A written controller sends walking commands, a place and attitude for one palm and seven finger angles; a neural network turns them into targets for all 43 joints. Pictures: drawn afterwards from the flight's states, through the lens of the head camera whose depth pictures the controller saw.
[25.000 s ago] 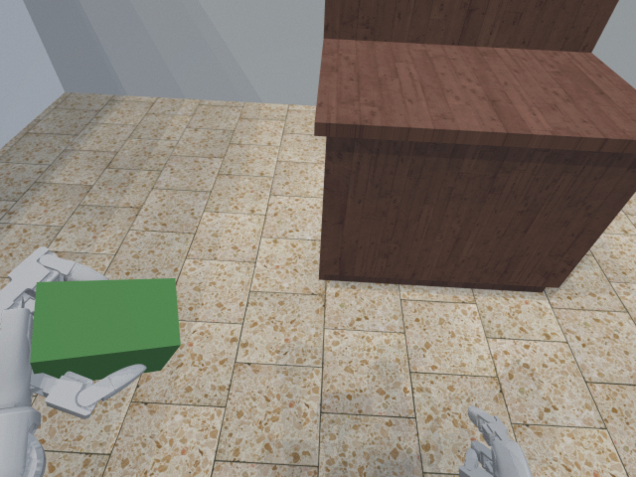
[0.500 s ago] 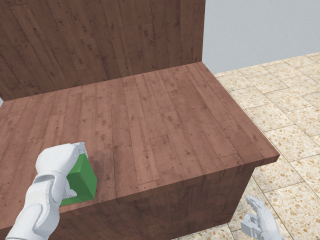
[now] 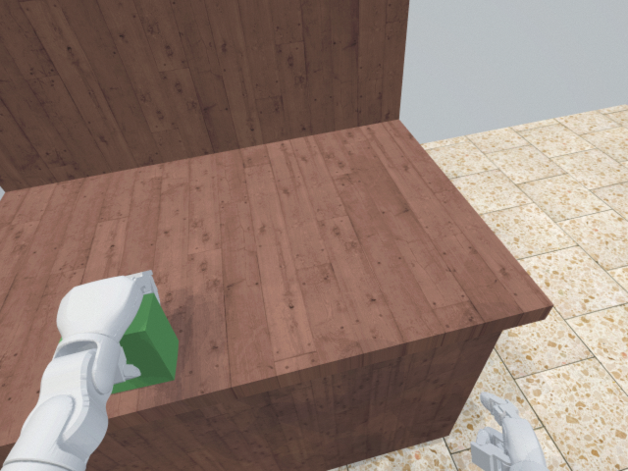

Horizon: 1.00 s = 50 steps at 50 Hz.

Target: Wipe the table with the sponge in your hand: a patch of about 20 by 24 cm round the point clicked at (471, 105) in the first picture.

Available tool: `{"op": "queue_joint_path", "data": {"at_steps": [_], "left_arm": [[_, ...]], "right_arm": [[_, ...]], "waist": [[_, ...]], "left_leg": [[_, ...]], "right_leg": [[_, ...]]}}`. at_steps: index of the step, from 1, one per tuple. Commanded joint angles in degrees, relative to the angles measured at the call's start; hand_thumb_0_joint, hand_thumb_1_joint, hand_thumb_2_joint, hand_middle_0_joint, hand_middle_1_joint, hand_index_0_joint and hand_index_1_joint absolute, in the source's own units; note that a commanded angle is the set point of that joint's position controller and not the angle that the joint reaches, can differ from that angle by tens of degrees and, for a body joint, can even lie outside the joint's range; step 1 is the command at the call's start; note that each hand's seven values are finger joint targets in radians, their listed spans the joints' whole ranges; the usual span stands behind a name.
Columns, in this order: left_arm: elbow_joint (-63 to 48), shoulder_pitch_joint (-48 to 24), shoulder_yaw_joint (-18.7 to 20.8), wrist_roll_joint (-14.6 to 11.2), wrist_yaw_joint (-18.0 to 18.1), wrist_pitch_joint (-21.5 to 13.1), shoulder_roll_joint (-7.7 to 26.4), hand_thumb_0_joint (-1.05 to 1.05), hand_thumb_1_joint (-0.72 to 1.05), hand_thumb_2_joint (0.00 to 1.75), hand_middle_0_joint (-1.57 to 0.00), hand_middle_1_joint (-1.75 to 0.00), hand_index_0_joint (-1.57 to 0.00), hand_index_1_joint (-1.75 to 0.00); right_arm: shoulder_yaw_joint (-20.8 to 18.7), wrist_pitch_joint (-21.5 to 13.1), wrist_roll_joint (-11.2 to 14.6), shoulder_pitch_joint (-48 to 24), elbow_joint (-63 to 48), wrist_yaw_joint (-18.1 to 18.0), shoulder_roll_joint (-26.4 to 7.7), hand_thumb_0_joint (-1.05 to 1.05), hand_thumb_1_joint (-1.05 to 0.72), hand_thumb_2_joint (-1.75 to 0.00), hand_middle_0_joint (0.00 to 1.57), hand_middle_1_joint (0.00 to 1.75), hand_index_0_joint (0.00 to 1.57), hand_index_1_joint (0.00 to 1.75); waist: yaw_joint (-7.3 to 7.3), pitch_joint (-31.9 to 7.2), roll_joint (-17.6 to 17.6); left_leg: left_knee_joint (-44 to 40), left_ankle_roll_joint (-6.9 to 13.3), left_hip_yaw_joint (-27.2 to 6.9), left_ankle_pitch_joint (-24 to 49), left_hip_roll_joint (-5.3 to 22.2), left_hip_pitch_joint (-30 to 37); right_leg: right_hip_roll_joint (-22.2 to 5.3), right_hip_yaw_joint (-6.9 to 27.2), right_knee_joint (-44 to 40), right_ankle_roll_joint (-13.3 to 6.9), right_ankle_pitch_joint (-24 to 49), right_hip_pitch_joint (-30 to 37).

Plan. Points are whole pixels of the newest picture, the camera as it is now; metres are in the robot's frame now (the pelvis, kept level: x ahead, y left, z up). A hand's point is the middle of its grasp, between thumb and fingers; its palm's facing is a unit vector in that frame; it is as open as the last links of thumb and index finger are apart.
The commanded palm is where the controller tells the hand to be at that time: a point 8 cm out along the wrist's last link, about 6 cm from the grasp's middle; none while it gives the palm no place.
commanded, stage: wipe forward along the first lane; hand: left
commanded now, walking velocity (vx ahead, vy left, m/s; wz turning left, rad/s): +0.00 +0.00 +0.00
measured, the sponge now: (130, 352) +0.24 +0.31 +0.02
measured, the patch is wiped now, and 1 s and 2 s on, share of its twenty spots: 0.10 0.15 0.30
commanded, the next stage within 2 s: slide across to the middle lane in 1.60 s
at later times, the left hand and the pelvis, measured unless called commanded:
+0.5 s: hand (132, 301) +0.29 +0.31 +0.06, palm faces -0.09 -0.03 -1.00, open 10.6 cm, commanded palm +0.28 +0.31 +0.10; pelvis -0.01 +0.00 +0.00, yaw +0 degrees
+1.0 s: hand (136, 277) +0.33 +0.33 +0.06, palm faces -0.12 +0.01 -0.99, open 10.6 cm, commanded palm +0.32 +0.33 +0.09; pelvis -0.01 +0.00 -0.01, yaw +0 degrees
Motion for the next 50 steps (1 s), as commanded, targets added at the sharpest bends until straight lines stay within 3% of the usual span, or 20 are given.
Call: {"op": "queue_joint_path", "data": {"at_steps": [1,3,5,6,10,12,15,16,20,24,25,26,30,33,35,38,40,41,47,50], "left_arm": [[-6.8,-13.4,5.5,0.3,2.5,-0.6,10.6,0.0,0.1,1.3,-1.2,-1.6,-1.2,-1.6],[-4.4,-13.2,5.9,0.6,2.8,-0.3,10.9,0.0,0.1,1.3,-1.2,-1.6,-1.2,-1.6],[-4.8,-17.1,6.7,1.2,3.1,-0.2,13.1,0.0,0.1,1.3,-1.2,-1.6,-1.2,-1.6],[-3.2,-18.6,4.2,1.4,3.1,0.0,10.4,0.0,0.1,1.3,-1.2,-1.6,-1.2,-1.6],[1.3,-21.3,5.9,2.1,2.8,0.8,13.7,0.0,0.1,1.3,-1.2,-1.6,-1.2,-1.6],[3.6,-22.9,2.2,2.2,2.5,1.0,9.7,0.0,0.1,1.3,-1.2,-1.6,-1.2,-1.6],[5.7,-24.1,3.3,2.2,2.0,1.1,11.7,0.0,0.1,1.3,-1.2,-1.6,-1.2,-1.6],[6.7,-26.0,0.9,2.1,1.8,0.9,9.1,0.0,0.1,1.3,-1.2,-1.6,-1.2,-1.6],[10.1,-25.0,4.8,2.0,1.6,-0.1,13.5,0.0,0.1,1.3,-1.2,-1.6,-1.2,-1.6],[14.1,-27.5,3.1,1.9,1.6,-1.3,11.6,0.0,0.1,1.3,-1.2,-1.6,-1.2,-1.6],[13.8,-27.8,5.5,2.3,1.8,-1.7,14.5,0.0,0.1,1.3,-1.2,-1.6,-1.2,-1.6],[13.2,-28.4,3.1,2.4,1.9,-2.2,11.9,0.0,0.1,1.3,-1.2,-1.6,-1.2,-1.6],[16.1,-28.5,5.2,2.6,2.6,-2.8,14.1,0.0,0.1,1.3,-1.2,-1.6,-1.2,-1.6],[18.8,-29.4,4.0,2.7,3.0,-3.3,12.9,0.0,0.1,1.3,-1.2,-1.6,-1.2,-1.6],[20.5,-31.4,5.8,3.0,3.1,-3.5,15.8,0.0,0.1,1.3,-1.2,-1.6,-1.2,-1.6],[23.3,-34.1,3.1,3.2,3.4,-3.9,13.6,0.0,0.1,1.3,-1.2,-1.6,-1.2,-1.6],[24.0,-34.6,6.3,3.7,3.4,-4.2,17.6,0.0,0.1,1.3,-1.2,-1.6,-1.2,-1.6],[25.2,-36.0,4.9,3.6,3.5,-4.4,16.6,0.0,0.1,1.3,-1.2,-1.6,-1.2,-1.6],[28.8,-38.0,4.5,3.8,3.6,-5.5,16.5,0.0,0.1,1.3,-1.2,-1.6,-1.2,-1.6],[30.1,-39.7,8.1,3.8,3.6,-6.5,21.3,0.0,0.1,1.3,-1.2,-1.6,-1.2,-1.6]], "right_arm": [[-2.0,-2.7,0.3,-9.2,-9.2,-0.2,-6.3,0.0,-0.9,-0.9,0.2,0.3,0.2,0.3],[-2.3,-2.4,0.3,-8.5,-8.5,-0.2,-6.7,0.0,-0.9,-0.9,0.2,0.3,0.2,0.3],[-2.2,-2.3,0.4,-8.6,-8.6,-0.4,-6.9,0.0,-0.9,-0.9,0.2,0.3,0.2,0.3],[-2.0,-2.3,0.5,-8.3,-8.5,-0.6,-6.5,0.0,-0.9,-0.9,0.2,0.3,0.2,0.3],[-2.2,-1.5,0.7,-7.4,-7.6,-0.9,-7.4,0.0,-0.9,-0.9,0.2,0.3,0.2,0.3],[-2.1,-1.5,1.0,-6.8,-7.6,-0.9,-6.9,0.0,-0.9,-0.9,0.2,0.3,0.2,0.3],[-2.2,-1.0,1.1,-6.0,-7.6,-0.7,-7.6,0.0,-0.9,-0.9,0.2,0.3,0.2,0.3],[-2.1,-1.0,1.2,-5.6,-8.0,-0.8,-7.1,0.0,-0.9,-0.9,0.2,0.3,0.2,0.3],[-2.5,-0.4,1.1,-4.3,-7.6,-0.7,-8.2,0.0,-0.9,-0.9,0.2,0.3,0.2,0.3],[-2.6,0.0,1.4,-3.0,-7.4,-0.7,-8.2,0.0,-0.9,-0.9,0.2,0.3,0.2,0.3],[-2.8,0.0,1.3,-2.8,-7.3,-0.6,-8.5,0.0,-0.9,-0.9,0.2,0.3,0.2,0.3],[-2.8,-0.1,1.4,-2.7,-7.9,-0.6,-8.0,0.0,-0.9,-0.9,0.2,0.3,0.2,0.3],[-3.1,0.4,1.2,-1.5,-7.4,-0.5,-8.6,0.0,-0.9,-0.9,0.2,0.3,0.2,0.3],[-3.4,0.6,1.5,-0.4,-7.0,-0.5,-8.7,0.0,-0.9,-0.9,0.2,0.3,0.2,0.3],[-3.3,0.7,1.5,-0.1,-6.7,-0.7,-9.1,0.0,-0.9,-0.9,0.2,0.3,0.2,0.3],[-3.4,0.8,1.7,1.1,-6.5,-0.7,-9.1,0.0,-0.9,-0.9,0.2,0.3,0.2,0.3],[-3.5,1.0,1.6,1.3,-6.4,-0.8,-9.3,0.0,-0.9,-0.9,0.2,0.3,0.2,0.3],[-3.5,1.1,1.7,2.2,-6.3,-0.8,-9.1,0.0,-0.9,-0.9,0.2,0.3,0.2,0.3],[-3.7,1.6,1.8,3.6,-6.5,-0.5,-9.3,0.0,-0.9,-0.9,0.2,0.3,0.2,0.3],[-3.5,1.9,1.7,3.9,-6.3,-0.7,-9.7,0.0,-0.9,-0.9,0.2,0.3,0.2,0.3]], "waist": [[-0.58,-7.6,-5.0],[-0.71,-6.8,-6.5],[-1.04,-7.1,-4.8],[-1.44,-7.4,-5.4],[-1.66,-7.5,-5.8],[-2.23,-8.3,-6.2],[-2.25,-8.8,-5.0],[-2.74,-8.8,-6.3],[-2.16,-9.4,-7.7],[-3.19,-7.1,-8.9],[-2.7,-7.7,-7.5],[-2.88,-8.9,-6.5],[-2.85,-9.5,-7.1],[-3.6,-9.3,-9.0],[-3.69,-9.1,-8.8],[-4.79,-8.6,-9.6],[-3.84,-11.1,-8.3],[-4.75,-11.6,-8.8],[-5.07,-11.7,-8.6],[-4.66,-12.5,-8.6]], "left_leg": [[-2.8,2.1,-2.2,4.8,-2.4,3.5],[-2.8,2.1,-2.3,4.5,-2.4,2.8],[-3.1,2.0,-2.5,3.2,-2.5,2.7],[-2.7,2.2,-2.0,3.0,-2.6,2.5],[-2.8,2.1,-2.2,0.9,-2.7,1.5],[-2.3,2.1,-2.0,1.2,-2.7,1.5],[-2.4,2.0,-2.5,0.4,-2.6,0.9],[-2.1,2.2,-2.3,0.2,-2.7,0.4],[-1.2,2.3,-2.2,1.1,-2.7,-0.8],[-0.7,2.4,-1.8,-0.5,-2.7,-2.7],[-0.9,2.3,-2.2,-0.3,-2.6,-2.6],[-0.2,2.5,-1.7,0.5,-2.9,-2.3],[0.4,2.4,-1.8,0.8,-2.8,-3.7],[1.2,2.5,-1.3,-0.3,-2.8,-5.0],[1.4,2.6,-1.4,-1.2,-2.8,-5.9],[2.1,2.7,-1.1,-2.6,-2.7,-6.9],[2.4,2.7,-1.2,-1.6,-2.9,-7.1],[2.9,2.8,-0.8,-1.0,-2.8,-7.2],[3.6,2.9,-1.0,-1.3,-2.6,-8.3],[3.9,2.9,-1.0,-1.2,-2.6,-10.0]], "right_leg": [[0.6,4.6,-4.9,-1.5,3.9,-1.6],[0.6,4.2,-5.1,-1.2,3.5,-2.3],[0.9,5.0,-5.0,-1.5,2.1,-3.0],[0.7,4.1,-4.8,-1.3,1.8,-3.3],[0.9,4.8,-4.9,-1.4,0.0,-4.1],[0.8,3.6,-4.4,-1.2,0.4,-4.6],[1.1,3.9,-4.1,-1.4,0.0,-4.9],[0.9,3.3,-3.8,-1.2,0.1,-5.0],[1.0,4.4,-3.7,-1.3,1.8,-4.3],[0.8,3.8,-3.6,-0.9,0.3,-6.7],[1.0,4.3,-3.5,-1.3,0.2,-6.4],[0.8,3.9,-3.0,-1.1,1.1,-6.1],[0.9,4.5,-2.6,-1.2,2.3,-6.5],[0.7,4.4,-2.4,-0.8,1.7,-7.3],[0.8,5.1,-2.5,-0.9,0.7,-7.9],[0.6,4.7,-2.2,-0.5,-0.7,-9.5],[0.6,5.4,-1.8,-0.8,0.7,-8.1],[0.4,5.1,-1.4,-0.5,1.9,-7.7],[0.5,4.6,-0.9,-0.4,2.0,-9.2],[0.3,5.7,-0.8,-0.5,3.2,-8.0]]}}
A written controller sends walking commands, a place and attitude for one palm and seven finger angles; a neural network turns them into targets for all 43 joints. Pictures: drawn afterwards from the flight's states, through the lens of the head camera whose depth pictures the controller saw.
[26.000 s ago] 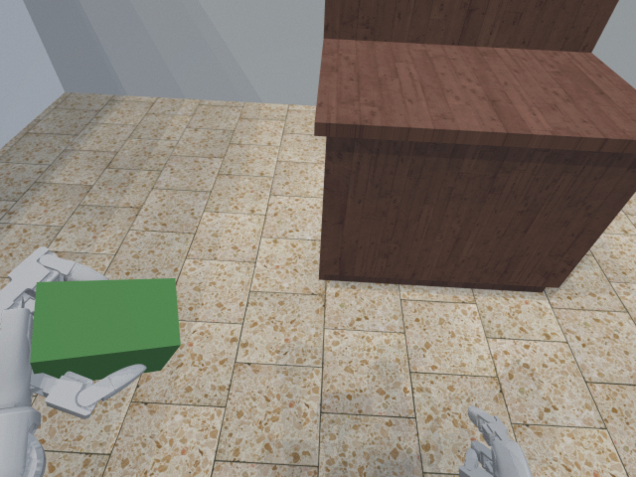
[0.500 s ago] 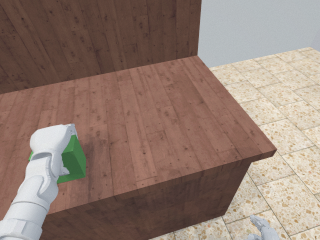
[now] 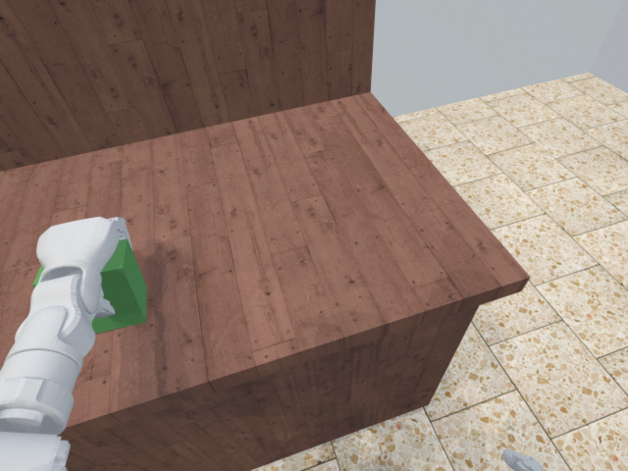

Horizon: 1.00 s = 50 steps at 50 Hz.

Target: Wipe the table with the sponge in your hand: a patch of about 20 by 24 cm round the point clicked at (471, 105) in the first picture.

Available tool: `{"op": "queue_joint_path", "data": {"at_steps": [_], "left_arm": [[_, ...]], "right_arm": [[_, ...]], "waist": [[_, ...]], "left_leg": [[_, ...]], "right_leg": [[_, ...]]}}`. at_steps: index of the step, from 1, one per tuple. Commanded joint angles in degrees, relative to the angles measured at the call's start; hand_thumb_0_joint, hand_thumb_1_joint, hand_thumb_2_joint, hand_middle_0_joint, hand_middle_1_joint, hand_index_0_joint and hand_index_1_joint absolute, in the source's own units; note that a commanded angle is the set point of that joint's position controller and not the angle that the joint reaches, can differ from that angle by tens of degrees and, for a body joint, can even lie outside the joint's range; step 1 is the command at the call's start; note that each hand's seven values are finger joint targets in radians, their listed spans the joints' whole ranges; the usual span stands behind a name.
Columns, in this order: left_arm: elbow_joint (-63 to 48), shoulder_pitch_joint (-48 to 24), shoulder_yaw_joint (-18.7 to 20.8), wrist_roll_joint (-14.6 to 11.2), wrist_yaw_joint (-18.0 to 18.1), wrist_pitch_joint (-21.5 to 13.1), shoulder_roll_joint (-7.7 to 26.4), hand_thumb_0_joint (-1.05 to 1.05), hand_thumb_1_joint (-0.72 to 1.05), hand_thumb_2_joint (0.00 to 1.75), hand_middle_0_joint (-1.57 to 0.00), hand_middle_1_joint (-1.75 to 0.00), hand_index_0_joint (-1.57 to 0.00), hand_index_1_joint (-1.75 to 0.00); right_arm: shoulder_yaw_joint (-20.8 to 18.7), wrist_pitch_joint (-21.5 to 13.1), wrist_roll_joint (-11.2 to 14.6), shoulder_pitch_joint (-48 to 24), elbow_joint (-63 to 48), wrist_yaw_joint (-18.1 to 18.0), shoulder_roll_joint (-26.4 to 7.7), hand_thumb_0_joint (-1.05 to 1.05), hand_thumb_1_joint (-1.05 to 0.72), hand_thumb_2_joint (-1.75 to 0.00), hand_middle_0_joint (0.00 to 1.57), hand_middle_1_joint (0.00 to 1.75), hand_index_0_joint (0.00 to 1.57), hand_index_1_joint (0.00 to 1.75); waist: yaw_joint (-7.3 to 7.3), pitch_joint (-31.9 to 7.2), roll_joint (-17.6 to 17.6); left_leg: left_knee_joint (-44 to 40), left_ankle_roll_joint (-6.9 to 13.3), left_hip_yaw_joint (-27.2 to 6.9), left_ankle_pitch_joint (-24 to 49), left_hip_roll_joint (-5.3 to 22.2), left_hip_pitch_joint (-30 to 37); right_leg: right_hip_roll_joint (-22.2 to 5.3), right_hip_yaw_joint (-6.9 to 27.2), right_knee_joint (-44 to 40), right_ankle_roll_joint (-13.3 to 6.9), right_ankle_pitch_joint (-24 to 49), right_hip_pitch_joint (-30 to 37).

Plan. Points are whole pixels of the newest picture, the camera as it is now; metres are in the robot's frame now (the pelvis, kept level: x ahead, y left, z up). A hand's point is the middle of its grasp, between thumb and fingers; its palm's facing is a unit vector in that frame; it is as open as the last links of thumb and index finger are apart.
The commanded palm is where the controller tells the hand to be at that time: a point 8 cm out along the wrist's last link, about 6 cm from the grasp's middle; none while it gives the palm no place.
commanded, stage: wipe forward along the first lane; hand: left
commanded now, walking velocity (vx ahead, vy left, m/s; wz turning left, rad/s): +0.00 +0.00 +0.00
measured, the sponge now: (102, 297) +0.33 +0.34 +0.02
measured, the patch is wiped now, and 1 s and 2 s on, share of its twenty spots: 0.15 0.30 0.45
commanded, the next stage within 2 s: slide across to the middle lane in 0.60 s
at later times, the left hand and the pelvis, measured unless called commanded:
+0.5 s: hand (98, 242) +0.40 +0.36 +0.07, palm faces -0.15 +0.03 -0.99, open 10.6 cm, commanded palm +0.39 +0.35 +0.10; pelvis +0.01 +0.02 +0.00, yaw -1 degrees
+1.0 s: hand (118, 219) +0.44 +0.35 +0.07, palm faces -0.09 +0.02 -1.00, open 10.6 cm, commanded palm +0.42 +0.32 +0.12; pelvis +0.03 +0.03 +0.00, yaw +0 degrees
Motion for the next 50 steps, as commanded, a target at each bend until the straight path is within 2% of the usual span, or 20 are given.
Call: {"op": "queue_joint_path", "data": {"at_steps": [1,4,5,9,13,14,15,17,20,22,24,25,27,34,35,39,40,43,45,50], "left_arm": [[-1.0,-15.2,4.9,0.5,1.5,-0.9,15.4,0.0,0.1,1.3,-1.2,-1.6,-1.2,-1.6],[1.9,-18.6,4.9,1.1,1.7,-1.5,16.8,0.0,0.1,1.3,-1.2,-1.6,-1.2,-1.6],[1.5,-19.7,5.9,1.5,1.6,-1.9,18.2,0.0,0.1,1.3,-1.2,-1.6,-1.2,-1.6],[4.6,-22.3,3.8,2.1,1.9,-2.1,17.1,0.0,0.1,1.3,-1.2,-1.6,-1.2,-1.6],[6.6,-22.8,5.1,2.2,2.1,-2.9,18.7,0.0,0.1,1.3,-1.2,-1.6,-1.2,-1.6],[6.7,-23.5,3.9,2.3,2.0,-3.0,17.3,0.0,0.1,1.3,-1.2,-1.6,-1.2,-1.6],[5.8,-24.0,5.0,2.2,1.9,-3.5,17.9,0.0,0.1,1.3,-1.2,-1.6,-1.2,-1.6],[7.5,-24.0,3.0,2.2,2.2,-3.5,15.8,0.0,0.1,1.3,-1.2,-1.6,-1.2,-1.6],[7.1,-25.2,4.4,2.0,2.6,-4.0,17.0,0.0,0.1,1.3,-1.2,-1.6,-1.2,-1.6],[8.5,-26.3,2.3,2.0,3.1,-3.8,14.7,0.0,0.1,1.3,-1.2,-1.6,-1.2,-1.6],[8.9,-26.9,2.1,2.2,3.5,-3.8,14.5,0.0,0.1,1.3,-1.2,-1.6,-1.2,-1.6],[7.9,-28.2,3.1,2.1,3.5,-4.0,15.7,0.0,0.1,1.3,-1.2,-1.6,-1.2,-1.6],[10.1,-30.2,1.4,2.3,4.0,-3.4,14.6,0.0,0.1,1.3,-1.2,-1.6,-1.2,-1.6],[13.3,-34.0,1.9,4.1,4.3,-2.1,17.0,0.0,0.1,1.3,-1.2,-1.6,-1.2,-1.6],[12.6,-33.4,2.3,3.9,3.9,-2.2,16.8,0.0,0.1,1.3,-1.2,-1.6,-1.2,-1.6],[10.3,-35.4,-1.7,2.8,3.5,-2.1,12.1,0.0,0.1,1.3,-1.2,-1.6,-1.2,-1.6],[8.3,-36.5,-0.1,2.4,3.4,-2.5,13.3,0.0,0.1,1.3,-1.2,-1.6,-1.2,-1.6],[6.9,-35.9,-2.3,1.1,3.9,-2.2,9.9,0.0,0.1,1.3,-1.2,-1.6,-1.2,-1.6],[3.5,-36.6,-2.6,0.1,3.9,-2.2,8.3,0.0,0.1,1.3,-1.2,-1.6,-1.2,-1.6],[1.4,-34.8,-2.8,0.0,4.5,0.7,7.0,0.0,0.1,1.3,-1.2,-1.6,-1.2,-1.6]], "right_arm": [[-2.5,-1.8,0.1,-2.1,-6.7,-0.6,-7.8,0.0,-0.9,-0.9,0.2,0.3,0.2,0.3],[-2.5,-1.8,0.3,-1.2,-6.3,-0.7,-8.1,0.0,-0.9,-0.9,0.2,0.3,0.2,0.3],[-2.4,-1.8,0.2,-1.4,-6.4,-0.7,-8.1,0.0,-0.9,-0.9,0.2,0.3,0.2,0.3],[-2.6,-1.6,0.3,0.2,-6.0,-0.6,-8.2,0.0,-0.9,-0.9,0.2,0.3,0.2,0.3],[-2.8,-1.3,0.2,1.8,-5.7,-0.4,-8.5,0.0,-0.9,-0.9,0.2,0.3,0.2,0.3],[-2.8,-1.3,0.3,1.8,-5.7,-0.4,-8.4,0.0,-0.9,-0.9,0.2,0.3,0.2,0.3],[-3.0,-1.3,0.2,1.8,-5.6,-0.3,-8.4,0.0,-0.9,-0.9,0.2,0.3,0.2,0.3],[-3.0,-1.1,0.2,2.7,-5.3,-0.1,-8.4,0.0,-0.9,-0.9,0.2,0.3,0.2,0.3],[-3.1,-1.0,0.2,2.5,-5.3,0.1,-8.5,0.0,-0.9,-0.9,0.2,0.3,0.2,0.3],[-3.3,-1.0,0.2,3.6,-4.8,0.3,-8.6,0.0,-0.9,-0.9,0.2,0.3,0.2,0.3],[-3.3,-1.0,0.2,3.9,-4.7,0.4,-8.6,0.0,-0.9,-0.9,0.2,0.3,0.2,0.3],[-3.2,-1.1,0.1,3.5,-4.8,0.4,-8.6,0.0,-0.9,-0.9,0.2,0.3,0.2,0.3],[-3.3,-1.0,0.3,4.5,-4.2,0.4,-8.8,0.0,-0.9,-0.9,0.2,0.3,0.2,0.3],[-3.1,-0.9,-0.1,6.0,-3.6,0.8,-9.0,0.0,-0.9,-0.9,0.2,0.3,0.2,0.3],[-3.1,-0.9,-0.2,5.6,-4.0,0.8,-8.8,0.0,-0.9,-0.9,0.2,0.3,0.2,0.3],[-3.0,-0.9,-0.1,5.5,-4.5,0.9,-8.2,0.0,-0.9,-0.9,0.2,0.3,0.2,0.3],[-3.1,-1.1,-0.2,5.2,-4.5,0.8,-8.1,0.0,-0.9,-0.9,0.2,0.3,0.2,0.3],[-3.3,-1.1,0.0,4.9,-4.4,0.9,-7.7,0.0,-0.9,-0.9,0.2,0.3,0.2,0.3],[-3.3,-1.5,0.0,3.8,-4.6,0.9,-7.3,0.0,-0.9,-0.9,0.2,0.3,0.2,0.3],[-3.3,-1.2,0.0,2.1,-4.2,1.4,-7.4,0.0,-0.9,-0.9,0.2,0.3,0.2,0.3]], "waist": [[-1.65,-8.5,-8.6],[-2.3,-7.0,-8.1],[-1.79,-7.8,-5.9],[-2.97,-9.1,-5.9],[-2.75,-12.0,-5.8],[-3.23,-11.8,-5.9],[-2.63,-13.5,-4.7],[-3.49,-12.0,-6.0],[-3.08,-12.2,-4.8],[-4.07,-11.4,-6.3],[-3.98,-11.9,-6.1],[-3.71,-13.0,-4.8],[-4.99,-11.6,-6.6],[-5.01,-14.0,-4.3],[-4.22,-15.3,-2.8],[-5.42,-15.4,-3.6],[-4.61,-17.3,-2.7],[-5.03,-16.3,-2.5],[-4.36,-17.9,-1.4],[-3.58,-17.0,-1.6]], "left_leg": [[-2.8,3.1,-0.1,0.2,-3.4,2.1],[-2.9,3.1,-0.1,-2.4,-3.2,0.9],[-3.0,3.0,-0.3,-1.6,-3.2,1.1],[-2.1,3.1,-0.2,-1.8,-3.1,1.1],[-1.5,3.1,-0.3,0.1,-2.8,1.0],[-1.5,3.1,-0.2,0.3,-2.7,1.2],[-1.6,3.0,-0.5,2.4,-2.6,2.2],[-1.3,3.1,-0.5,1.9,-2.5,2.3],[-1.8,3.0,-1.0,2.4,-2.2,2.4],[-1.5,3.0,-1.1,2.0,-2.0,2.8],[-1.6,2.9,-1.4,1.8,-1.9,3.1],[-1.9,2.9,-1.7,2.9,-1.8,3.6],[-1.8,2.9,-1.6,1.2,-1.7,3.3],[-1.3,2.5,-2.3,2.5,-1.5,4.0],[-1.4,2.4,-2.4,4.7,-1.4,4.7],[-1.5,2.4,-2.5,3.7,-1.2,6.5],[-1.8,2.3,-2.9,5.9,-0.9,7.7],[-2.1,2.1,-3.0,6.1,-0.9,9.7],[-2.8,1.8,-3.8,8.8,-0.6,12.2],[-3.9,1.2,-4.1,12.6,-0.5,14.3]], "right_leg": [[-0.4,5.9,-6.8,0.3,4.3,3.9],[-0.4,5.8,-7.3,0.4,0.5,1.5],[-0.4,6.0,-7.2,0.0,1.0,1.5],[-0.4,5.7,-6.8,0.1,1.1,0.6],[-0.4,5.6,-5.9,0.0,3.8,1.7],[-0.3,5.4,-5.7,0.0,4.2,1.1],[-0.2,5.4,-5.5,-0.3,6.2,1.6],[0.0,4.8,-5.4,-0.1,5.5,-0.1],[0.2,4.5,-5.4,-0.4,5.2,-0.9],[0.4,3.9,-5.0,-0.2,4.4,-2.5],[0.6,3.6,-4.8,-0.3,3.5,-3.3],[0.6,3.8,-4.8,-0.6,4.3,-3.1],[0.7,3.3,-4.8,-0.1,2.6,-4.6],[0.9,3.0,-3.7,-0.6,2.9,-5.8],[0.9,3.2,-3.7,-0.9,4.4,-5.2],[0.9,2.9,-4.2,-0.4,3.6,-5.4],[0.8,3.0,-4.2,-0.8,5.0,-4.5],[0.9,2.6,-4.6,-0.5,4.7,-4.7],[1.0,2.5,-4.7,-0.9,6.2,-4.2],[0.9,2.1,-5.3,-1.2,8.2,-2.5]]}}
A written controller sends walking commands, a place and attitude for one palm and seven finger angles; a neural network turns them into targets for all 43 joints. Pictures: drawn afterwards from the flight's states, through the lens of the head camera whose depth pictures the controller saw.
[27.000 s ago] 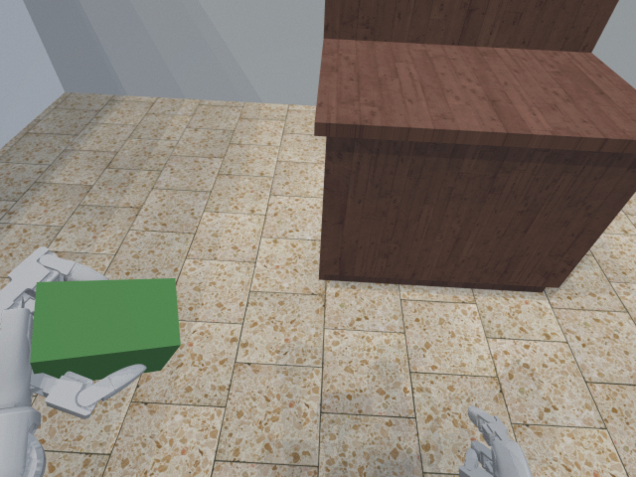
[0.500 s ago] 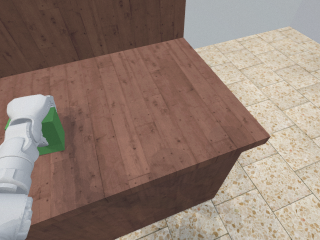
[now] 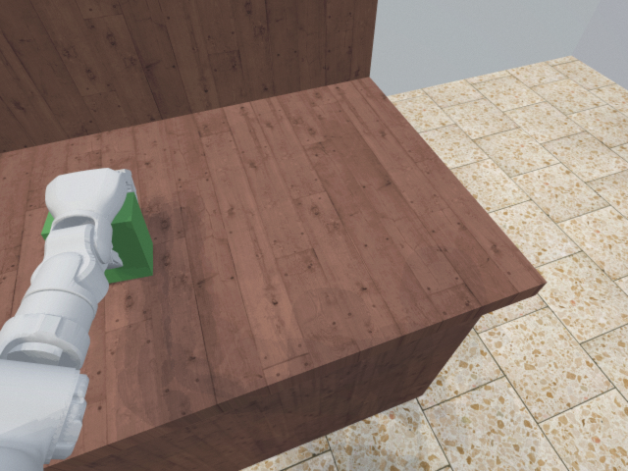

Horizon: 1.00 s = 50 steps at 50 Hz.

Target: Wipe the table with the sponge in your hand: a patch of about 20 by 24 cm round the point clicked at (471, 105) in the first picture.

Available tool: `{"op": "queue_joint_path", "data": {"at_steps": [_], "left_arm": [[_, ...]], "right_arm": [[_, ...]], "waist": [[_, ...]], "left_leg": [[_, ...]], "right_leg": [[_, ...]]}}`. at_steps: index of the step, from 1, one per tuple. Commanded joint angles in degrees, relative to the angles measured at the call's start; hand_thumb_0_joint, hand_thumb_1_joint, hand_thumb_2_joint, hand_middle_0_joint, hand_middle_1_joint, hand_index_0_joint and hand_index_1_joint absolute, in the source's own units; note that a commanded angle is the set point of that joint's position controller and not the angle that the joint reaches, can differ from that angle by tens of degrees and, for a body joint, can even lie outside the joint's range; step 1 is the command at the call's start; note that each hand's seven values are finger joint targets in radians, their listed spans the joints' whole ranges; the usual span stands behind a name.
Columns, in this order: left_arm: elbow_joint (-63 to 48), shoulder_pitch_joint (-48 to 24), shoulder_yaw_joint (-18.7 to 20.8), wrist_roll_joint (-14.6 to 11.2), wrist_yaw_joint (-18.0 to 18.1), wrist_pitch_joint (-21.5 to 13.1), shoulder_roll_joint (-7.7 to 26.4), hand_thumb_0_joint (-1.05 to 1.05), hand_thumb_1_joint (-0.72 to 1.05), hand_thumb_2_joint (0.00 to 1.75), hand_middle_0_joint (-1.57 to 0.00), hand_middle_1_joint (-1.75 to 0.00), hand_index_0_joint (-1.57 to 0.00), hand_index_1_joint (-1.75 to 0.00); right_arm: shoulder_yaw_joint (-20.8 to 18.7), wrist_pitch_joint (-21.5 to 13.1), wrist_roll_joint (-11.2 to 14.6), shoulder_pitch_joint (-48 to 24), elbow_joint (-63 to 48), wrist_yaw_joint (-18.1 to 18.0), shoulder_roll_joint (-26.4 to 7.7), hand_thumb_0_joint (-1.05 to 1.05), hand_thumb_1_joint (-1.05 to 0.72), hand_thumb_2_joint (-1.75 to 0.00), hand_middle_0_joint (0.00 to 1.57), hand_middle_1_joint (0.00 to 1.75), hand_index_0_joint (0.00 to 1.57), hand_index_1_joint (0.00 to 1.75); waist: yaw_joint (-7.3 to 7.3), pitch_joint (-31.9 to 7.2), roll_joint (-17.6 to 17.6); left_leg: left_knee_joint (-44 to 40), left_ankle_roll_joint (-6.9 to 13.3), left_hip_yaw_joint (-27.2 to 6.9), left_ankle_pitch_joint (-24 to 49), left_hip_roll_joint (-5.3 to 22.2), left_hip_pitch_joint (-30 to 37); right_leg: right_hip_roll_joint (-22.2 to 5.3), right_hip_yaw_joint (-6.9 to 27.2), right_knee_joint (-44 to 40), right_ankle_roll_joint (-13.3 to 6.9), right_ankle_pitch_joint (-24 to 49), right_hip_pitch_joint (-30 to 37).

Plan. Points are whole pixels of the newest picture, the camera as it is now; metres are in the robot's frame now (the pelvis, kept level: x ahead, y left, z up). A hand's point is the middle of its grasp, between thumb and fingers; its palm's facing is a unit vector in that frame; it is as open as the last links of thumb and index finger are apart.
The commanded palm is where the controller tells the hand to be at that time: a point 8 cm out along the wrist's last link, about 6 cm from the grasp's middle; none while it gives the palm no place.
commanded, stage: slide across to the middle lane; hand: left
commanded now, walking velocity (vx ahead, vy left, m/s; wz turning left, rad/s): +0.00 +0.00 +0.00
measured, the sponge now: (108, 249) +0.40 +0.33 +0.03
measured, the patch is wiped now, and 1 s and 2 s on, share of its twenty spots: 0.30 0.45 0.60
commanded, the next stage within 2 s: wipe back along the middle lane in 0.36 s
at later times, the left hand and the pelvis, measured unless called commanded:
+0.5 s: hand (154, 218) +0.42 +0.25 +0.07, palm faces -0.08 +0.01 -1.00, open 10.6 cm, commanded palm +0.39 +0.23 +0.11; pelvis +0.02 -0.02 +0.01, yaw +1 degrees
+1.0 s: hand (160, 244) +0.38 +0.23 +0.07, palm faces -0.04 -0.02 -1.00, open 10.7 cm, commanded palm +0.35 +0.23 +0.10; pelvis +0.02 -0.03 +0.01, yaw +0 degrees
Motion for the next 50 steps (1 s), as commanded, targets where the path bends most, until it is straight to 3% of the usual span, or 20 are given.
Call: {"op": "queue_joint_path", "data": {"at_steps": [1,4,5,11,12,16,22,24,25,26,28,30,31,32,36,37,41,42,45,50], "left_arm": [[-10.7,-19.0,0.4,-0.5,1.4,1.1,5.8,0.0,0.1,1.3,-1.2,-1.6,-1.2,-1.6],[-11.7,-19.3,-0.6,0.0,1.4,3.5,4.8,0.0,0.1,1.3,-1.2,-1.6,-1.2,-1.6],[-11.6,-19.6,0.9,0.0,1.5,4.0,5.8,0.0,0.1,1.3,-1.2,-1.6,-1.2,-1.6],[-13.1,-16.8,-1.8,0.0,1.2,7.0,1.3,0.0,0.1,1.3,-1.2,-1.6,-1.2,-1.6],[-14.1,-18.4,-3.0,-0.2,1.1,7.2,0.4,0.0,0.1,1.3,-1.2,-1.6,-1.2,-1.6],[-13.2,-19.5,-2.0,0.1,1.0,8.6,1.8,0.0,0.1,1.3,-1.2,-1.6,-1.2,-1.6],[-15.9,-19.6,-5.7,0.1,0.5,9.6,-3.1,0.0,0.1,1.3,-1.2,-1.6,-1.2,-1.6],[-15.2,-15.6,-3.9,0.1,0.4,10.1,-1.5,0.0,0.1,1.3,-1.2,-1.6,-1.2,-1.6],[-15.7,-12.8,-1.0,-0.4,0.4,10.1,0.7,0.0,0.1,1.3,-1.2,-1.6,-1.2,-1.6],[-16.0,-10.6,-3.3,-0.9,0.3,10.4,-1.9,0.0,0.1,1.3,-1.2,-1.6,-1.2,-1.6],[-15.5,-7.8,-2.0,-0.6,0.3,11.0,-0.4,0.0,0.1,1.3,-1.2,-1.6,-1.2,-1.6],[-15.6,-6.4,-0.1,-0.3,0.3,11.4,1.5,0.0,0.1,1.3,-1.2,-1.6,-1.2,-1.6],[-15.3,-5.8,-2.2,-0.2,0.2,11.9,-0.3,0.0,0.1,1.3,-1.2,-1.6,-1.2,-1.6],[-15.4,-5.7,-1.0,0.0,0.2,12.2,1.4,0.0,0.1,1.3,-1.2,-1.6,-1.2,-1.6],[-17.8,-2.5,-1.5,-0.7,-0.2,12.8,0.5,0.0,0.1,1.3,-1.2,-1.6,-1.2,-1.6],[-17.0,-0.9,-0.2,-0.7,-0.2,12.9,2.0,0.0,0.1,1.3,-1.2,-1.6,-1.2,-1.6],[-18.1,3.0,-2.4,-1.4,-0.8,13.2,-1.4,0.0,0.1,1.3,-1.2,-1.6,-1.2,-1.6],[-18.1,3.0,-1.4,-1.3,-0.8,13.4,0.1,0.0,0.1,1.3,-1.2,-1.6,-1.2,-1.6],[-20.5,3.1,-2.8,-1.5,-1.1,13.6,-2.1,0.0,0.1,1.3,-1.2,-1.6,-1.2,-1.6],[-21.9,2.3,-2.5,-2.0,-1.4,14.2,-1.2,0.0,0.1,1.3,-1.2,-1.6,-1.2,-1.6]], "right_arm": [[-2.7,-1.7,0.0,-2.1,-5.8,0.0,-8.6,0.0,-0.9,-0.9,0.2,0.3,0.2,0.3],[-2.4,-1.2,0.2,-3.6,-6.4,0.3,-8.4,0.0,-0.9,-0.9,0.2,0.3,0.2,0.3],[-2.3,-1.2,0.1,-4.1,-6.1,0.3,-8.4,0.0,-0.9,-0.9,0.2,0.3,0.2,0.3],[-2.4,-0.4,-0.2,-5.2,-7.2,0.8,-8.0,0.0,-0.9,-0.9,0.2,0.3,0.2,0.3],[-2.1,-0.2,-0.1,-5.6,-7.4,0.8,-7.8,0.0,-0.9,-0.9,0.2,0.3,0.2,0.3],[-1.8,0.5,-0.1,-6.2,-7.3,0.5,-7.9,0.0,-0.9,-0.9,0.2,0.3,0.2,0.3],[-1.7,1.2,-0.1,-7.3,-7.8,0.7,-7.1,0.0,-0.9,-0.9,0.2,0.3,0.2,0.3],[-1.7,1.6,-0.1,-7.8,-8.1,0.6,-7.3,0.0,-0.9,-0.9,0.2,0.3,0.2,0.3],[-1.7,1.7,-0.1,-8.1,-8.3,0.6,-7.5,0.0,-0.9,-0.9,0.2,0.3,0.2,0.3],[-1.5,1.8,-0.1,-8.6,-9.0,0.7,-7.3,0.0,-0.9,-0.9,0.2,0.3,0.2,0.3],[-1.2,2.0,0.2,-9.1,-9.2,0.7,-7.5,0.0,-0.9,-0.9,0.2,0.3,0.2,0.3],[-1.0,2.1,0.4,-9.6,-9.3,0.8,-7.7,0.0,-0.9,-0.9,0.2,0.3,0.2,0.3],[-0.9,2.1,0.5,-9.9,-9.6,0.7,-7.6,0.0,-0.9,-0.9,0.2,0.3,0.2,0.3],[-0.8,2.1,0.5,-9.9,-9.6,0.7,-7.7,0.0,-0.9,-0.9,0.2,0.3,0.2,0.3],[-0.9,2.0,0.7,-10.7,-10.3,0.7,-7.7,0.0,-0.9,-0.9,0.2,0.3,0.2,0.3],[-0.7,1.9,0.8,-10.7,-10.4,0.7,-7.7,0.0,-0.9,-0.9,0.2,0.3,0.2,0.3],[-0.7,1.5,1.0,-11.5,-11.0,0.8,-7.5,0.0,-0.9,-0.9,0.2,0.3,0.2,0.3],[-0.6,1.5,1.1,-11.4,-10.9,0.8,-7.7,0.0,-0.9,-0.9,0.2,0.3,0.2,0.3],[-0.8,1.4,1.2,-12.5,-11.4,0.9,-7.5,0.0,-0.9,-0.9,0.2,0.3,0.2,0.3],[-0.6,1.3,1.4,-13.3,-11.5,0.4,-7.5,0.0,-0.9,-0.9,0.2,0.3,0.2,0.3]], "waist": [[-1.58,-15.0,-0.2],[-1.25,-14.1,-0.2],[-0.82,-14.2,0.0],[-0.38,-16.6,-1.8],[-1.11,-16.7,-2.3],[-1.07,-16.4,-3.6],[-1.58,-16.9,-1.9],[-0.54,-17.9,-3.5],[0.54,-18.4,-4.5],[0.48,-17.9,-4.6],[0.77,-16.0,-6.1],[1.14,-15.0,-7.3],[0.82,-13.2,-7.4],[1.11,-13.3,-7.0],[1.56,-13.7,-5.4],[1.87,-13.0,-6.0],[1.75,-11.2,-6.5],[1.82,-11.2,-6.9],[1.72,-10.4,-6.8],[1.46,-8.5,-7.4]], "left_leg": [[-5.2,-1.1,-4.7,15.1,0.9,18.9],[-6.0,-1.5,-4.7,15.8,0.8,18.7],[-6.1,-1.7,-4.9,17.3,0.9,18.8],[-5.2,-1.8,-4.4,22.5,0.8,21.0],[-5.2,-1.7,-4.3,21.9,0.8,21.0],[-5.2,-1.0,-3.4,21.4,0.0,19.6],[-4.2,-0.8,-2.9,23.4,-0.1,21.1],[-4.2,-0.5,-2.2,23.6,-0.5,19.9],[-4.4,-0.6,-2.4,24.9,-0.5,19.4],[-4.1,-0.4,-1.7,25.1,-0.8,18.9],[-4.6,-0.2,-1.1,23.4,-1.1,16.8],[-5.2,-0.1,-1.1,22.3,-1.3,15.4],[-5.5,0.0,-0.8,20.8,-1.4,14.8],[-5.6,0.1,-0.6,20.0,-1.5,14.6],[-5.7,0.2,-0.3,20.1,-1.7,15.4],[-5.9,0.1,-0.5,19.3,-1.8,14.6],[-6.2,0.2,-0.2,17.6,-1.9,14.2],[-6.4,0.1,-0.3,16.9,-1.8,13.9],[-6.7,0.2,-0.4,16.6,-1.7,14.4],[-7.6,0.3,-0.6,12.9,-1.7,14.2]], "right_leg": [[2.4,0.7,-4.1,-3.4,9.1,0.8],[2.3,0.4,-4.3,-3.6,9.5,1.8],[2.2,0.4,-4.3,-3.8,10.2,2.1],[2.2,0.1,-3.9,-3.6,14.4,4.7],[2.0,0.3,-4.1,-3.4,14.7,4.6],[1.8,0.6,-4.2,-3.4,17.5,7.0],[1.5,0.7,-4.0,-3.5,20.8,7.2],[1.2,1.1,-3.9,-3.3,23.5,10.0],[1.3,1.4,-3.6,-3.5,25.4,11.8],[1.1,1.3,-3.5,-3.2,27.4,12.7],[0.8,1.6,-3.7,-2.9,28.6,13.7],[0.7,2.2,-3.7,-3.0,28.9,14.9],[0.7,1.8,-4.0,-2.8,27.7,14.4],[0.6,2.3,-4.1,-2.8,27.7,14.6],[0.5,2.5,-4.4,-2.8,28.2,15.9],[0.5,2.5,-4.4,-2.8,27.7,16.0],[0.6,2.8,-5.0,-2.6,26.3,15.5],[0.6,3.1,-5.1,-2.7,25.5,15.3],[0.6,3.0,-5.3,-2.8,24.4,14.6],[0.8,3.2,-6.6,-2.6,19.0,13.5]]}}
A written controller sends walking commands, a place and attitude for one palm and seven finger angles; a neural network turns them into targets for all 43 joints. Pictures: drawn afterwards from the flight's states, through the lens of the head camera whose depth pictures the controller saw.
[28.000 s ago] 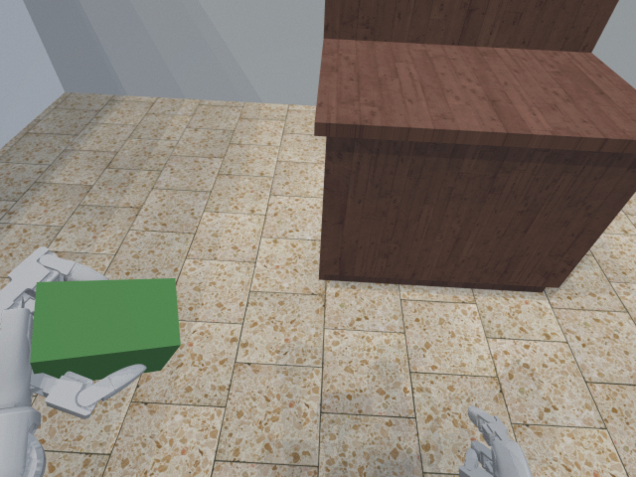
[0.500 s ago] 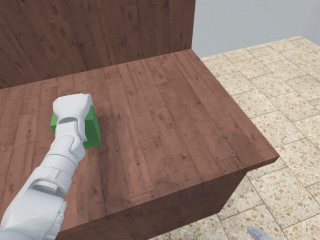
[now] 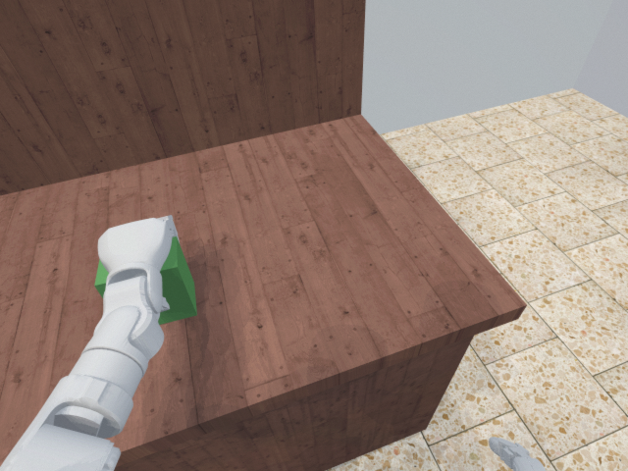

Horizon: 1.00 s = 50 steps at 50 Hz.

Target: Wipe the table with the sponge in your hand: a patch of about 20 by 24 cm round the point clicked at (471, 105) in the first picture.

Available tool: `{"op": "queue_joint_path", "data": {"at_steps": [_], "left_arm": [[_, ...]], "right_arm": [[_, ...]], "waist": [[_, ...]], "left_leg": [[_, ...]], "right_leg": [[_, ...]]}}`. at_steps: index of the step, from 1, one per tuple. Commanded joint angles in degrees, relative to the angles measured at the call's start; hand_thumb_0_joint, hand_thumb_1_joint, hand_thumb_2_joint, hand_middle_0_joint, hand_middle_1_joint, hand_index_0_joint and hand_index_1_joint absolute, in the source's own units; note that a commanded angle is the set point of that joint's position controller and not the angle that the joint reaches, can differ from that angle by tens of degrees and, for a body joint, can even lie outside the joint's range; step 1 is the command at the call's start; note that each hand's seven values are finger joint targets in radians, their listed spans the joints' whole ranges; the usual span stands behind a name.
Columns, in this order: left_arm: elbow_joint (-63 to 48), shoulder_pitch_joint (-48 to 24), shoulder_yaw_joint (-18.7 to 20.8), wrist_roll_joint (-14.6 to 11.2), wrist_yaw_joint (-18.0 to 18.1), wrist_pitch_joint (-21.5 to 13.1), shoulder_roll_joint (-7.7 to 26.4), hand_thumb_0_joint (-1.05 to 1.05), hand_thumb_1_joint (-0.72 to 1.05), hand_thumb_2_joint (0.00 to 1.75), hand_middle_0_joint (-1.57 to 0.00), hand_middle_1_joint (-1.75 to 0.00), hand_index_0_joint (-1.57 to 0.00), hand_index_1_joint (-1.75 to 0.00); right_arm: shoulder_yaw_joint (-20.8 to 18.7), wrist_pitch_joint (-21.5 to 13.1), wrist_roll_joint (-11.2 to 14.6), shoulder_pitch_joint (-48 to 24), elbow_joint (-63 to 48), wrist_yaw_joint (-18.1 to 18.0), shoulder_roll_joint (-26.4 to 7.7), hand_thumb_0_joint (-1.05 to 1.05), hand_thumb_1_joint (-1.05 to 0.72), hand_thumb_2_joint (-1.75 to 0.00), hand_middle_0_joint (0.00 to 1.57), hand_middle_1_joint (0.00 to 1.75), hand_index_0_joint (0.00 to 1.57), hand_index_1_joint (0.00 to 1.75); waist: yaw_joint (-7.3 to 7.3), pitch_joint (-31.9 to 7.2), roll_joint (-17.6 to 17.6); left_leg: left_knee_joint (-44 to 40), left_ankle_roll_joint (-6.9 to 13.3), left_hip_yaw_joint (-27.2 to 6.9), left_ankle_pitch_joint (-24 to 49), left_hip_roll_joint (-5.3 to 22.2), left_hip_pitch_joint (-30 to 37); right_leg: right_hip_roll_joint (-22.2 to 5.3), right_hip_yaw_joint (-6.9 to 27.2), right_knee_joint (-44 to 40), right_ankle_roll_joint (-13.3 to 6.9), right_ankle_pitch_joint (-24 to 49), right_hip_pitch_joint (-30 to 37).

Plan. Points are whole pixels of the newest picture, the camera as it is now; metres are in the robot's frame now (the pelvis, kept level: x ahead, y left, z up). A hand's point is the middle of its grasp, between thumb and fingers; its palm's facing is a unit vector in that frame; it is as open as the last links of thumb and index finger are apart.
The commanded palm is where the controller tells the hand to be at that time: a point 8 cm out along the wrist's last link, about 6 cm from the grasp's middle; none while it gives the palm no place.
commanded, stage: wipe back along the middle lane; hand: left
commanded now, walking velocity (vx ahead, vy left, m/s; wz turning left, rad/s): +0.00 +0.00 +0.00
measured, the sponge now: (154, 292) +0.36 +0.27 +0.02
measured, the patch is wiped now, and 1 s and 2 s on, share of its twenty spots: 0.45 0.60 0.85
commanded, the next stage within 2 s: slide across to the third lane in 1.10 s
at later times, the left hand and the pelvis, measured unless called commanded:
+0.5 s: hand (149, 288) +0.33 +0.26 +0.06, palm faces +0.01 -0.04 -1.00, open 10.7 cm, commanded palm +0.29 +0.24 +0.09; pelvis +0.00 +0.01 +0.00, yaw +0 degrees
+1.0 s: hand (154, 325) +0.28 +0.23 +0.06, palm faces +0.04 -0.07 -1.00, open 10.7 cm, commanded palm +0.23 +0.21 +0.09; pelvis -0.01 +0.00 +0.00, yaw +0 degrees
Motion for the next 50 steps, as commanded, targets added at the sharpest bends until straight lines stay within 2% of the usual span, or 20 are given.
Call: {"op": "queue_joint_path", "data": {"at_steps": [1,6,9,10,13,23,25,26,29,30,31,35,37,40,41,44,45,46,48,50], "left_arm": [[-4.1,-11.5,2.6,-0.6,-1.7,0.9,9.4,0.0,0.1,1.3,-1.2,-1.6,-1.2,-1.6],[-4.9,-11.5,1.2,-0.2,-1.9,1.0,8.0,0.0,0.1,1.3,-1.2,-1.6,-1.2,-1.6],[-4.5,-9.8,1.9,0.1,-1.7,0.8,8.3,0.0,0.1,1.3,-1.2,-1.6,-1.2,-1.6],[-6.5,-9.2,1.9,-0.1,-1.8,0.4,7.5,0.0,0.1,1.3,-1.2,-1.6,-1.2,-1.6],[-8.5,-5.3,0.2,-0.4,-1.4,0.6,5.1,0.0,0.1,1.3,-1.2,-1.6,-1.2,-1.6],[-16.3,2.0,-3.0,-1.8,-1.2,5.1,0.4,0.0,0.1,1.3,-1.2,-1.6,-1.2,-1.6],[-17.8,4.1,-0.9,-1.7,-1.1,5.6,2.6,0.0,0.1,1.3,-1.2,-1.6,-1.2,-1.6],[-19.7,5.4,-3.8,-2.4,-1.2,5.8,-0.9,0.0,0.1,1.3,-1.2,-1.6,-1.2,-1.6],[-21.5,8.8,-3.8,-2.4,-1.6,6.7,-0.7,0.0,0.1,1.3,-1.2,-1.6,-1.2,-1.6],[-22.8,9.3,-2.1,-2.4,-1.5,6.7,1.1,0.0,0.1,1.3,-1.2,-1.6,-1.2,-1.6],[-23.9,10.0,-4.5,-2.7,-1.7,6.9,-1.5,0.0,0.1,1.3,-1.2,-1.6,-1.2,-1.6],[-27.5,13.1,-3.5,-2.5,-1.7,7.8,0.0,0.0,0.1,1.3,-1.2,-1.6,-1.2,-1.6],[-28.8,14.1,-5.9,-2.7,-1.9,8.1,-2.4,0.0,0.1,1.3,-1.2,-1.6,-1.2,-1.6],[-29.8,13.2,-3.5,-2.3,-1.7,8.7,0.3,0.0,0.1,1.3,-1.2,-1.6,-1.2,-1.6],[-30.6,13.8,-6.4,-2.5,-1.9,8.9,-3.0,0.0,0.1,1.3,-1.2,-1.6,-1.2,-1.6],[-30.3,14.3,-6.9,-1.9,-2.0,9.2,-2.7,0.0,0.1,1.3,-1.2,-1.6,-1.2,-1.6],[-31.1,14.4,-5.0,-1.7,-1.8,8.9,-0.5,0.0,0.1,1.3,-1.2,-1.6,-1.2,-1.6],[-31.5,15.7,-7.9,-1.9,-1.9,9.0,-3.7,0.0,0.1,1.3,-1.2,-1.6,-1.2,-1.6],[-31.9,16.3,-7.8,-2.2,-2.2,9.1,-3.4,0.0,0.1,1.3,-1.2,-1.6,-1.2,-1.6],[-31.6,15.5,-4.1,-1.9,-2.0,9.1,0.6,0.0,0.1,1.3,-1.2,-1.6,-1.2,-1.6]], "right_arm": [[-2.1,-2.4,0.3,-6.5,-7.8,-0.7,-6.6,0.0,-0.9,-0.9,0.2,0.3,0.2,0.3],[-1.9,-2.6,0.2,-7.0,-8.0,-0.9,-6.3,0.0,-0.9,-0.9,0.2,0.3,0.2,0.3],[-1.8,-2.8,0.2,-7.2,-8.0,-0.9,-6.1,0.0,-0.9,-0.9,0.2,0.3,0.2,0.3],[-1.9,-2.9,0.2,-7.8,-8.4,-0.7,-6.0,0.0,-0.9,-0.9,0.2,0.3,0.2,0.3],[-1.9,-3.2,0.0,-8.2,-8.9,-0.3,-5.9,0.0,-0.9,-0.9,0.2,0.3,0.2,0.3],[-1.6,-3.6,0.1,-11.5,-10.0,1.0,-5.4,0.0,-0.9,-0.9,0.2,0.3,0.2,0.3],[-1.6,-3.6,0.0,-12.2,-9.8,1.2,-5.7,0.0,-0.9,-0.9,0.2,0.3,0.2,0.3],[-1.4,-3.7,0.1,-12.5,-10.7,1.5,-5.1,0.0,-0.9,-0.9,0.2,0.3,0.2,0.3],[-1.2,-3.8,0.2,-13.5,-10.8,1.9,-4.9,0.0,-0.9,-0.9,0.2,0.3,0.2,0.3],[-1.3,-3.8,0.1,-14.2,-10.7,2.0,-5.2,0.0,-0.9,-0.9,0.2,0.3,0.2,0.3],[-1.1,-3.7,0.1,-14.3,-11.2,2.1,-4.7,0.0,-0.9,-0.9,0.2,0.3,0.2,0.3],[-0.9,-3.8,0.1,-15.9,-11.4,2.7,-4.6,0.0,-0.9,-0.9,0.2,0.3,0.2,0.3],[-0.6,-3.8,0.2,-16.4,-11.9,3.0,-4.0,0.0,-0.9,-0.9,0.2,0.3,0.2,0.3],[-0.7,-3.5,0.0,-17.4,-11.3,2.8,-4.4,0.0,-0.9,-0.9,0.2,0.3,0.2,0.3],[-0.5,-3.5,0.1,-17.7,-11.9,2.8,-3.8,0.0,-0.9,-0.9,0.2,0.3,0.2,0.3],[-0.3,-3.5,0.2,-18.2,-11.8,2.8,-3.9,0.0,-0.9,-0.9,0.2,0.3,0.2,0.3],[-0.6,-3.6,0.0,-18.4,-11.4,2.7,-4.2,0.0,-0.9,-0.9,0.2,0.3,0.2,0.3],[-0.4,-3.6,0.2,-18.6,-12.0,2.9,-3.5,0.0,-0.9,-0.9,0.2,0.3,0.2,0.3],[-0.3,-3.8,0.2,-18.8,-12.0,2.9,-3.7,0.0,-0.9,-0.9,0.2,0.3,0.2,0.3],[-0.5,-3.8,-0.1,-18.9,-11.2,2.4,-4.3,0.0,-0.9,-0.9,0.2,0.3,0.2,0.3]], "waist": [[0.27,-8.1,-7.7],[0.49,-8.0,-5.5],[0.94,-8.5,-6.8],[1.26,-10.1,-5.4],[1.46,-9.6,-6.2],[2.3,-7.8,-7.1],[2.9,-8.2,-7.3],[2.62,-8.1,-6.7],[2.94,-7.2,-8.4],[3.3,-7.1,-7.1],[2.97,-7.0,-7.7],[3.64,-6.1,-6.2],[3.54,-5.6,-6.8],[3.68,-4.4,-7.1],[3.52,-4.3,-6.9],[3.65,-4.0,-7.6],[3.98,-4.6,-6.1],[3.84,-4.8,-5.9],[3.79,-4.7,-7.7],[4.07,-4.4,-7.6]], "left_leg": [[-2.1,2.5,-0.4,11.4,-2.8,4.5],[-2.7,2.4,-0.9,10.2,-2.6,5.7],[-2.4,2.3,-1.0,10.7,-2.6,5.7],[-2.5,2.2,-1.1,12.1,-2.5,6.4],[-2.0,2.1,-1.0,12.8,-2.5,6.6],[-2.5,2.0,-1.7,14.2,-1.9,8.2],[-2.5,1.7,-2.1,15.6,-1.7,8.7],[-2.4,1.8,-1.7,15.9,-1.8,8.8],[-2.2,1.7,-2.0,16.8,-1.6,8.8],[-2.3,1.5,-2.2,17.0,-1.5,9.0],[-2.2,1.7,-1.9,17.3,-1.6,9.1],[-2.4,1.3,-2.4,18.4,-1.3,9.8],[-2.4,1.5,-2.2,18.1,-1.3,10.0],[-3.0,1.3,-2.6,15.9,-1.1,9.7],[-3.0,1.5,-2.3,16.0,-1.2,9.8],[-3.2,1.5,-2.4,14.5,-1.4,9.8],[-3.1,1.5,-2.5,14.5,-1.4,10.2],[-2.9,1.6,-2.2,14.3,-1.6,10.0],[-2.9,1.8,-2.2,13.9,-1.6,9.8],[-3.1,1.7,-2.2,12.6,-1.8,9.6]], "right_leg": [[-0.3,3.0,-4.0,-0.4,17.6,4.7],[0.2,2.6,-4.3,-0.9,13.3,3.1],[0.2,2.7,-4.2,-1.0,13.8,3.5],[0.2,2.7,-3.8,-1.2,14.9,4.2],[0.3,2.5,-3.4,-1.1,16.1,4.1],[0.6,1.6,-2.9,-1.3,16.0,4.0],[0.7,2.1,-2.4,-1.5,17.5,4.6],[0.7,1.5,-2.2,-1.4,17.9,5.1],[0.7,1.5,-2.0,-1.3,19.3,5.4],[0.7,2.2,-1.9,-1.6,19.6,5.4],[0.7,1.6,-1.6,-1.4,20.0,5.8],[0.8,2.3,-1.4,-1.8,20.8,5.8],[0.8,1.6,-1.4,-1.6,20.0,5.7],[1.0,2.8,-1.9,-1.8,17.8,4.9],[0.8,2.0,-1.8,-1.7,17.4,5.2],[0.8,2.6,-2.2,-1.7,15.6,4.7],[1.0,3.7,-2.1,-2.1,15.9,5.0],[0.8,2.7,-1.8,-1.8,15.5,5.4],[0.7,3.3,-2.2,-1.7,15.8,5.6],[0.8,4.8,-2.7,-1.8,15.5,5.8]]}}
